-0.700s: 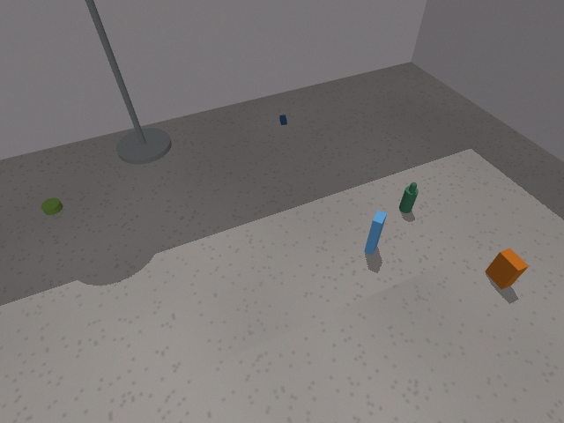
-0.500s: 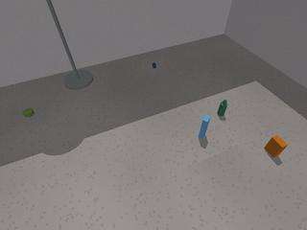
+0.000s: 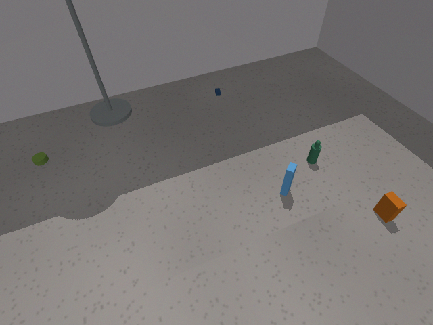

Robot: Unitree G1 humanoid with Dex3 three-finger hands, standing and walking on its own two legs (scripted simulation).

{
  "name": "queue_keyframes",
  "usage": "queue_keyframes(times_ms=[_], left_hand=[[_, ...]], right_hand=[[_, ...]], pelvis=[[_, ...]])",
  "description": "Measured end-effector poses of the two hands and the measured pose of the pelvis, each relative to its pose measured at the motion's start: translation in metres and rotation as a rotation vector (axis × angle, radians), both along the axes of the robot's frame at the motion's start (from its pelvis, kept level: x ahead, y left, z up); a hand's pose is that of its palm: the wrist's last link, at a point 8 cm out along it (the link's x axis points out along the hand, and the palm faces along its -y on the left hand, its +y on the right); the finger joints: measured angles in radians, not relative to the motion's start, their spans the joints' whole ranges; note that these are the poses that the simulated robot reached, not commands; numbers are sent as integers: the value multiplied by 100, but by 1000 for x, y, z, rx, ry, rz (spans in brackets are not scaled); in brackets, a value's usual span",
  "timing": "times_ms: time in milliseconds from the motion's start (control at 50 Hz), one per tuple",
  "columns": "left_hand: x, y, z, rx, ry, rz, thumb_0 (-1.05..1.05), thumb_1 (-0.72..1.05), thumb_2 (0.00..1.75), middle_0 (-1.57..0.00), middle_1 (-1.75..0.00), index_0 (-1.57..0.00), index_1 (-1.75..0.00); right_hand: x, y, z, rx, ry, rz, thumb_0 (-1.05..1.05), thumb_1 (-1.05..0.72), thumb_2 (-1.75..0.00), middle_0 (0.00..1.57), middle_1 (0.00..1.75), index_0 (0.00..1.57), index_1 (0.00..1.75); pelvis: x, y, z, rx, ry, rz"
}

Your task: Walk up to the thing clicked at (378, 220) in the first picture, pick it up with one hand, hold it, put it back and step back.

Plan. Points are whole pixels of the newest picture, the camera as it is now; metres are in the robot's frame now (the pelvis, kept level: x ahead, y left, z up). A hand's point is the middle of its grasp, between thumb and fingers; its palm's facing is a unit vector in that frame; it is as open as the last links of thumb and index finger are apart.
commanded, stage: stand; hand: left
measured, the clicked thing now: (288, 179) +0.96 -0.35 -0.68
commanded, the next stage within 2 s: walk up in 0.42 s
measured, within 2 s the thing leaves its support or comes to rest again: neither
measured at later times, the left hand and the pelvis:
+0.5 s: hand out of the picture +0.08 +0.25 -0.16, palm faces -0.09 -0.94 -0.33, open 7.4 cm; pelvis +0.01 +0.00 -0.01, yaw -4 degrees
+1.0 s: hand (168, 293) +0.24 +0.13 -0.16, palm faces -0.32 -0.89 -0.32, open 7.4 cm; pelvis +0.13 -0.11 -0.02, yaw -19 degrees
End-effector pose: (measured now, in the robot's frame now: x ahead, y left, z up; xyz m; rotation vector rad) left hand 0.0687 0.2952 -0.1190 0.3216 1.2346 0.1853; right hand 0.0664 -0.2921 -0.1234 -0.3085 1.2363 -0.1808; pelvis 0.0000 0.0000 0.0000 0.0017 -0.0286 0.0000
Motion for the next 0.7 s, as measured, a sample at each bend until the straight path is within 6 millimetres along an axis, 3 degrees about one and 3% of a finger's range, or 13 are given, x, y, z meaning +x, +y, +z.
queue_keyframes(times_ms=[460,560,700], left_hand=[[7,1,-1,-11,1,-19,1,90,90,-21,-30,-20,-30],[27,3,2,4,49,-100,1,90,90,-21,-30,-20,-30],[89,-27,10,45,10,-214,1,90,90,-21,-30,-20,-30]], right_hand=[[6,-4,2,-5,-34,-12,0,-90,-90,21,30,21,30],[-8,-35,9,-48,-129,-97,0,-90,-90,21,30,21,30],[-33,-108,1,-115,-90,-190,0,-90,-90,21,30,21,30]], pelvis=[[4,0,-2,8,5,-30],[11,-13,-8,29,5,-112],[39,-54,-22,32,-20,-210]])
